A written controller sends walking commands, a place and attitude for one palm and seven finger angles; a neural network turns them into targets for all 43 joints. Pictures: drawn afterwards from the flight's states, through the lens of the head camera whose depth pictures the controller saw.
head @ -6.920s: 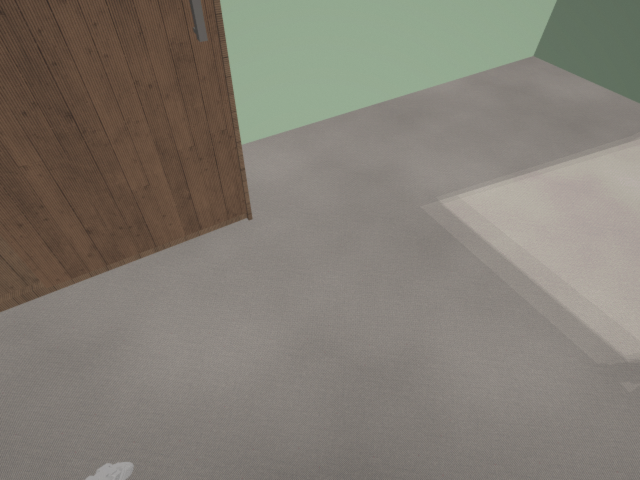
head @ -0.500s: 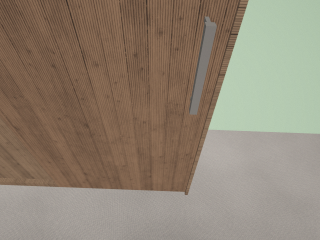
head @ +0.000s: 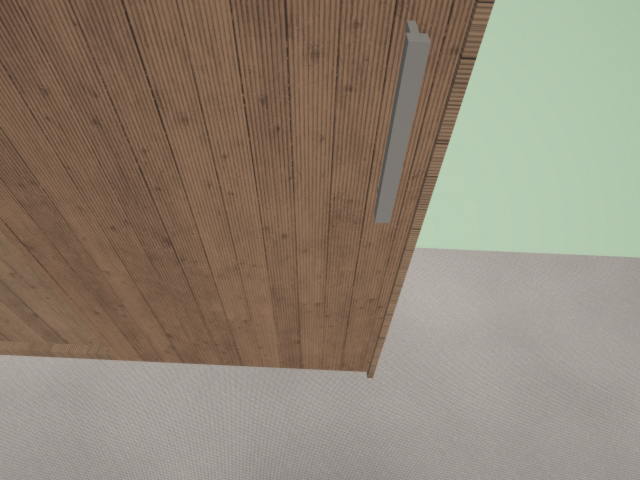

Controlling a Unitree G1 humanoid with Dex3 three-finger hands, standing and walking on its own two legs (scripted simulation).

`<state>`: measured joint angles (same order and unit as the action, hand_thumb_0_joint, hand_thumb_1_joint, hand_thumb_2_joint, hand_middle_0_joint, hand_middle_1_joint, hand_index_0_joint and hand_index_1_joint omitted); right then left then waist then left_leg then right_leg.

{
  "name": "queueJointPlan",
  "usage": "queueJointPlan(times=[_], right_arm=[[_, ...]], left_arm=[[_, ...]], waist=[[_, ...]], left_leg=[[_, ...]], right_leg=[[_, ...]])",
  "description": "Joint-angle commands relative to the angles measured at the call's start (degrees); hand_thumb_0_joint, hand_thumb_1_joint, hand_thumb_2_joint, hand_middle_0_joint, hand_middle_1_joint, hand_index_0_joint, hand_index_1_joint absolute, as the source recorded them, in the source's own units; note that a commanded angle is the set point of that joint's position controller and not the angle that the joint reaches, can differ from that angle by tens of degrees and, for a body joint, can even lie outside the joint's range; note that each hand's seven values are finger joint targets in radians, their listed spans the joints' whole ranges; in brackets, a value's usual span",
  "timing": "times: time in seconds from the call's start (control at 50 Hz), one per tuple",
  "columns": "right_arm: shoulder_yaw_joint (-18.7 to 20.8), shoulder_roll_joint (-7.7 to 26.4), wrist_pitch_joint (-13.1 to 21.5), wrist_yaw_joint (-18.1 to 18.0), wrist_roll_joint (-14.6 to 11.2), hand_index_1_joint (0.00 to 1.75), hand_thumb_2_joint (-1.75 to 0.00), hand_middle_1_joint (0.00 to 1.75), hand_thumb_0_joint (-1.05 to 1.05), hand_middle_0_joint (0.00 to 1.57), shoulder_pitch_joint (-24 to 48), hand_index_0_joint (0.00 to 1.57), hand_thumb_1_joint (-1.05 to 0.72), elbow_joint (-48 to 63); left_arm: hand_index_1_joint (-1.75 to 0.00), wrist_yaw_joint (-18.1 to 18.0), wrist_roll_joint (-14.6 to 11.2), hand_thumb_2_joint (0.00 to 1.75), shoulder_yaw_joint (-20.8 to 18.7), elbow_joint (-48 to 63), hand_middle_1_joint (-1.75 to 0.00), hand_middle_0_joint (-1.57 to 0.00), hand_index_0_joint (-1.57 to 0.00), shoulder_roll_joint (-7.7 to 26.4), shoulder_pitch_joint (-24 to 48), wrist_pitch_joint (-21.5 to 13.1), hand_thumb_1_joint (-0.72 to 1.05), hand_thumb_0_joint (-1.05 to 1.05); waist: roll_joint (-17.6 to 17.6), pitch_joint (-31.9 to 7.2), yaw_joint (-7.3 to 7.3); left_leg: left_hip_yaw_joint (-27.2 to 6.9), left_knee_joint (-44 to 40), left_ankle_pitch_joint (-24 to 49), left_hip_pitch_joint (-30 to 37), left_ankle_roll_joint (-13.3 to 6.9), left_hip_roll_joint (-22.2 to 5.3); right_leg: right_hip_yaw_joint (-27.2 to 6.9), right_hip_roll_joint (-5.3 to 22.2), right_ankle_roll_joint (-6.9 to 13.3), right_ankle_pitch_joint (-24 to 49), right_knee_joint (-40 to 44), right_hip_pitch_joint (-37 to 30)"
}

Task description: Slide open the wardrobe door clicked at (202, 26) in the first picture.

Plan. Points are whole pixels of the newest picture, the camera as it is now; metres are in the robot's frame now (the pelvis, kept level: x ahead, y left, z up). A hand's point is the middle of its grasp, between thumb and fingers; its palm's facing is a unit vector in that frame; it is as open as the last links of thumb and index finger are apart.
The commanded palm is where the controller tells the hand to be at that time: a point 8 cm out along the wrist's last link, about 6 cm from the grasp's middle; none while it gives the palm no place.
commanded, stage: look again from close up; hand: right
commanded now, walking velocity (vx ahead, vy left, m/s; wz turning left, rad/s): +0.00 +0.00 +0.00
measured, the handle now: (394, 135) +0.51 -0.07 +0.17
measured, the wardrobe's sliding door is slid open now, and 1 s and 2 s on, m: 0.00 0.00 0.00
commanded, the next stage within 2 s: raise the hand with hooked fingers in 0.04 s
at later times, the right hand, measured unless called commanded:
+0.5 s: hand (478, 456) +0.17 -0.17 -0.02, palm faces -0.03 +1.00 -0.01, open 8.2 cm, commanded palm +0.13 -0.24 -0.02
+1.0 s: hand (551, 429) +0.18 -0.22 +0.05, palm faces +0.03 +1.00 -0.06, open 11.2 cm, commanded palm +0.15 -0.27 +0.06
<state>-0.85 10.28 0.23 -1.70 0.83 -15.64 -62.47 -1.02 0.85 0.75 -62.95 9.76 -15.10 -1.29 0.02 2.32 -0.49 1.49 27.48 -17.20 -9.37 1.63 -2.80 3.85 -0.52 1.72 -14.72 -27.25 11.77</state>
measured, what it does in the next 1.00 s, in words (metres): stands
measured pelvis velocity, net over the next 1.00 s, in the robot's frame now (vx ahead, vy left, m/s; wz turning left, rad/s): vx -0.03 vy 0.02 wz -0.02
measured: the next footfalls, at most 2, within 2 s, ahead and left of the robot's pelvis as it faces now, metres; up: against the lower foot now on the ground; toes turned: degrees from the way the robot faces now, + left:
none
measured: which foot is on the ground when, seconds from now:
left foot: down 0.00-1.00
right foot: down 0.00-1.00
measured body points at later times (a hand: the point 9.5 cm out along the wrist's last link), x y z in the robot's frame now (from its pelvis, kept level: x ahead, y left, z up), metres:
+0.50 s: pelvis -0.03 +0.03 -0.05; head -0.01 +0.03 +0.40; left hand +0.19 +0.29 -0.08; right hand +0.17 -0.22 -0.01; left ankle -0.03 +0.14 -0.74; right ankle +0.00 -0.10 -0.74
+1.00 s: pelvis -0.03 +0.02 -0.04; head -0.01 +0.02 +0.41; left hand +0.13 +0.25 -0.12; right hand +0.18 -0.28 +0.05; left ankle -0.03 +0.14 -0.74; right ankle +0.00 -0.10 -0.74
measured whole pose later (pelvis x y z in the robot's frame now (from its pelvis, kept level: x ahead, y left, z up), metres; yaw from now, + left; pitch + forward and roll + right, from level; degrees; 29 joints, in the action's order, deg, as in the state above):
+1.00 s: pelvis -0.03 +0.02 -0.04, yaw -1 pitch +6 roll +2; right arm 19.3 18.8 14.8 23.7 -22.5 -18.7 -2.1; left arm -3.8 -2.5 1.9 -33.9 13.3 -17.3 -15.4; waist -2.4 -4.5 -0.2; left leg 4.3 45.9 -23.5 -28.4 -0.2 -0.4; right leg 0.4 2.6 0.1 -21.5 -48.5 33.1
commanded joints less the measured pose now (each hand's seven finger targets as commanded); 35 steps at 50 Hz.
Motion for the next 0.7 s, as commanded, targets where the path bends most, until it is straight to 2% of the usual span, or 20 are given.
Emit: queueJointPlan(times=[0.0, 0.1, 0.12, 0.14, 0.16, 0.18, 0.2, 0.22, 0.24, 0.3, 0.34, 0.36, 0.4, 0.46, 0.5, 0.54, 0.56, 0.6, 0.64, 0.68], right_arm=[[1.5, 6.1, 0.9, -0.5, 0.1, 0.30, -0.90, 0.30, 0.00, 0.20, -3.1, 0.20, -0.90, 1.3], [1.5, 5.9, 1.0, -0.5, 0.1, 0.30, -0.90, 0.30, 0.00, 0.20, -3.2, 0.20, -0.90, 0.9], [1.2, 5.5, 1.8, -2.7, 0.6, 0.30, -0.90, 0.30, 0.00, 0.20, -7.2, 0.20, -0.90, -0.4], [11.2, 20.9, 14.1, -2.7, -10.9, 0.32, -0.89, 0.32, 0.00, 0.20, 35.5, 0.20, -0.88, 90.1], [14.9, 24.5, 13.2, -5.9, -7.2, 0.33, -0.88, 0.33, 0.00, 0.20, 24.4, 0.20, -0.85, 86.2], [3.0, 3.4, 5.8, -5.6, -8.1, 0.34, -0.87, 0.34, 0.00, 0.21, -4.9, 0.21, -0.83, 71.8], [2.4, -0.9, 3.6, -5.3, -10.1, 0.36, -0.86, 0.36, 0.00, 0.21, -6.3, 0.21, -0.81, 66.7], [2.8, 0.5, 6.2, -4.0, -10.5, 0.37, -0.85, 0.37, 0.00, 0.21, -1.1, 0.21, -0.78, 70.9], [7.3, 3.9, 9.5, -2.7, -10.2, 0.39, -0.84, 0.39, 0.00, 0.21, -1.7, 0.21, -0.76, 67.4], [8.7, -1.3, 20.8, 7.5, -13.0, 0.43, -0.81, 0.43, 0.00, 0.22, -20.1, 0.22, -0.69, 50.4], [12.9, 2.5, 29.2, 16.4, -15.2, 0.47, -0.79, 0.47, 0.00, 0.22, -21.7, 0.22, -0.64, 48.8], [16.2, 6.5, 31.3, 21.4, -15.9, 0.48, -0.78, 0.48, 0.00, 0.22, -21.7, 0.22, -0.62, 46.1], [20.5, 11.3, 30.1, 26.1, -18.6, 0.51, -0.76, 0.51, 0.00, 0.22, -17.6, 0.22, -0.57, 51.7], [24.4, 14.5, 27.1, 25.8, -22.8, 0.55, -0.73, 0.55, 0.00, 0.23, -8.4, 0.23, -0.50, 63.2], [25.0, 15.1, 28.8, 23.8, -22.6, 0.58, -0.71, 0.58, 0.00, 0.23, -3.0, 0.23, -0.46, 72.4], [21.7, 14.1, 32.0, 22.3, -21.4, 0.62, -0.69, 0.62, 0.00, 0.24, 1.8, 0.24, -0.41, 80.7], [18.8, 13.2, 32.8, 22.6, -21.2, 0.63, -0.68, 0.63, 0.00, 0.24, 5.1, 0.24, -0.39, 82.7], [17.4, 12.6, 32.6, 23.8, -20.6, 0.66, -0.66, 0.66, 0.00, 0.24, 4.0, 0.24, -0.34, 78.1], [18.0, 14.7, 30.2, 25.9, -20.7, 0.69, -0.64, 0.69, 0.00, 0.24, 4.0, 0.24, -0.29, 74.6], [19.6, 16.5, 26.0, 28.2, -21.5, 0.72, -0.62, 0.72, 0.00, 0.25, 2.6, 0.25, -0.25, 71.6]], left_arm=[[-0.30, -0.6, -0.2, 0.90, -1.3, 1.4, -0.30, -0.20, -0.20, 6.3, -1.9, -0.8, 0.90, 0.00], [-0.30, -0.6, -0.2, 0.90, -1.4, 1.1, -0.30, -0.20, -0.20, 6.1, -1.5, -0.8, 0.90, 0.00], [-0.30, -0.2, -0.9, 0.90, -1.6, 4.8, -0.30, -0.20, -0.20, 7.2, 2.0, -0.9, 0.90, 0.00], [-0.30, -2.7, -3.2, 0.90, -3.3, 23.4, -0.30, -0.20, -0.20, 15.6, -1.0, -9.2, 0.90, 0.00], [-0.30, -5.2, -3.2, 0.90, -1.0, 21.0, -0.30, -0.20, -0.20, 9.5, 4.7, -13.5, 0.90, 0.00], [-0.30, -4.4, -2.9, 0.90, -1.7, 22.6, -0.30, -0.20, -0.20, 7.3, 3.3, -16.0, 0.90, 0.00], [-0.30, -4.2, -3.8, 0.90, -2.5, 20.5, -0.30, -0.20, -0.20, 8.3, 2.7, -16.4, 0.90, 0.00], [-0.30, -3.8, -3.4, 0.90, -3.4, 24.3, -0.30, -0.20, -0.20, 10.3, 4.0, -17.0, 0.90, 0.00], [-0.30, -3.5, -2.3, 0.90, -4.2, 25.0, -0.30, -0.20, -0.20, 11.4, 4.0, -17.2, 0.90, 0.00], [-0.30, -1.4, -1.2, 0.90, -5.6, 29.4, -0.30, -0.20, -0.20, 10.9, 6.7, -16.4, 0.90, 0.00], [-0.30, 0.1, -1.5, 0.90, -6.7, 33.0, -0.30, -0.20, -0.20, 11.6, 8.3, -15.7, 0.90, 0.00], [-0.30, 0.8, -2.2, 0.90, -7.1, 35.2, -0.30, -0.20, -0.20, 12.4, 8.5, -15.4, 0.90, 0.00], [-0.30, 0.2, -3.2, 0.90, -6.9, 39.9, -0.30, -0.20, -0.20, 12.6, 9.8, -14.7, 0.90, 0.00], [-0.30, -1.6, -3.2, 0.90, -6.1, 43.1, -0.30, -0.20, -0.20, 11.8, 8.2, -13.7, 0.90, 0.00], [-0.30, -2.2, -2.9, 0.90, -5.9, 42.8, -0.30, -0.20, -0.20, 10.9, 5.6, -13.9, 0.90, 0.00], [-0.30, -2.6, -2.5, 0.90, -5.4, 41.3, -0.30, -0.20, -0.20, 10.7, 4.1, -14.6, 0.90, 0.00], [-0.30, -2.9, -2.2, 0.90, -4.8, 40.6, -0.30, -0.20, -0.20, 11.0, 3.3, -15.0, 0.90, 0.00], [-0.30, -3.4, -2.6, 0.90, -4.6, 38.3, -0.30, -0.20, -0.20, 11.5, 3.2, -15.8, 0.90, 0.00], [-0.30, -3.9, -3.1, 0.90, -4.4, 37.4, -0.30, -0.20, -0.20, 12.3, 3.6, -16.5, 0.90, 0.00], [-0.30, -4.2, -3.6, 0.90, -4.0, 37.7, -0.30, -0.20, -0.20, 12.6, 4.0, -16.6, 0.90, 0.00]], waist=[[0.3, 0.2, 0.10], [0.2, 0.0, 0.20], [3.1, 1.0, -1.08], [-8.2, -28.7, 5.90], [-14.1, -23.8, 1.97], [-13.2, -18.8, 1.44], [-7.7, -11.4, 2.71], [-7.1, -4.5, 3.38], [-1.8, -3.8, 3.94], [13.4, -1.9, -1.06], [14.1, -5.0, -2.29], [8.9, -5.8, -2.65], [6.2, -11.0, -3.53], [2.1, -15.0, -2.70], [-3.0, -17.7, -0.87], [-6.8, -20.1, 1.21], [-5.5, -19.3, 3.14], [-5.4, -16.0, 4.25], [-5.1, -14.7, 4.37], [-4.9, -15.2, 2.71]], left_leg=[[-2.8, -4.0, 9.4, -1.4, -2.8, -3.5], [-3.3, -4.5, 10.1, -1.6, -2.9, -3.5], [-6.3, -5.4, 27.1, -2.6, -2.4, -6.0], [0.9, 1.4, 26.6, 2.1, -3.4, 0.3], [0.8, 3.8, 14.7, -2.5, -3.3, 1.9], [4.4, 5.9, 5.0, -7.5, -3.2, 2.4], [4.4, 5.7, 3.4, -10.4, -2.4, 2.2], [4.7, 3.8, 3.7, -12.9, -2.3, 2.2], [5.3, 3.4, 3.3, -15.3, -2.3, 2.4], [5.7, 10.1, -0.7, -22.4, -2.5, 3.4], [3.3, 14.3, -1.3, -23.2, -2.9, 2.6], [1.2, 15.6, 0.3, -22.3, -3.6, 1.9], [-2.4, 15.1, -1.6, -20.2, -2.9, 0.8], [-5.5, 14.0, -6.9, -20.6, -1.7, 0.8], [-6.0, 14.6, -4.0, -21.5, -1.5, 1.1], [-4.3, 16.6, 2.1, -22.7, -2.0, 2.2], [-3.8, 17.7, 4.8, -23.9, -1.9, 2.7], [-2.9, 17.1, 3.5, -26.2, -2.1, 3.1], [-3.4, 15.1, 0.7, -26.0, -1.9, 2.9], [-3.9, 13.4, 0.5, -23.0, -2.0, 2.5]], right_leg=[[-5.9, 6.4, 0.6, 11.1, 5.7, -0.4], [-5.7, 6.3, 0.4, 10.9, 5.7, -1.0], [-4.6, 7.4, -1.1, 18.1, -5.4, 1.5], [-4.4, 1.3, -0.6, 23.9, 1.4, -14.7], [-2.4, 3.4, -1.1, 24.7, 1.4, -17.4], [-4.6, 4.3, -2.2, 25.6, 3.4, -12.3], [-5.6, 3.5, -2.3, 20.3, 2.2, -6.9], [-5.9, 2.5, -2.1, 12.3, 0.0, -1.3], [-5.8, 1.6, -2.0, 6.3, -2.7, 3.5], [-3.8, 0.6, -2.8, 1.8, -11.1, 17.5], [-2.7, -0.2, -3.2, -0.4, -16.3, 23.9], [-2.0, -0.5, -3.2, 0.4, -18.4, 24.0], [-0.5, -1.6, -2.1, -1.3, -20.7, 26.4], [-1.2, -1.4, -1.3, -3.1, -22.6, 26.1], [-2.0, -0.3, -0.9, -1.1, -23.9, 23.1], [-3.2, 0.6, -0.4, 2.1, -24.4, 19.6], [-4.0, 0.9, -0.1, 2.9, -25.3, 19.5], [-4.7, 1.2, 0.0, 1.8, -25.3, 19.8], [-4.9, 1.2, 0.1, 0.0, -24.4, 20.6], [-5.0, 1.1, 0.2, 0.5, -22.7, 20.2]])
